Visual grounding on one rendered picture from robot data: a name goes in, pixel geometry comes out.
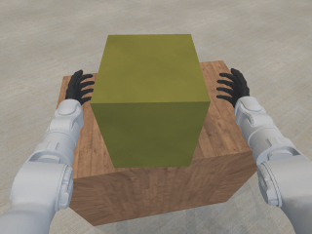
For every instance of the robot right hand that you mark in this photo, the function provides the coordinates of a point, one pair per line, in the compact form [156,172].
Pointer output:
[239,86]

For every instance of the robot left hand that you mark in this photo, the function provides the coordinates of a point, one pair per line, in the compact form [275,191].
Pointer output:
[75,86]

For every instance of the robot right upper arm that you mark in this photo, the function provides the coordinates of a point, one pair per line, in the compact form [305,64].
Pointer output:
[287,183]

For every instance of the carton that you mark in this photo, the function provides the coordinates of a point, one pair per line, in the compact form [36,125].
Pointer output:
[150,100]

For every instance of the left robot forearm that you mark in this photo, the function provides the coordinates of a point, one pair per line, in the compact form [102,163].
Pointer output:
[59,141]

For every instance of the pedestal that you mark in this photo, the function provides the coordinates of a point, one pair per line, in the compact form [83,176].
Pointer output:
[222,162]

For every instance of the right robot forearm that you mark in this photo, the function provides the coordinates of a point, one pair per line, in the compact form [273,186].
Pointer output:
[263,137]

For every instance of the robot left upper arm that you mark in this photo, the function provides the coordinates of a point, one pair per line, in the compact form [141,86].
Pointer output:
[41,190]

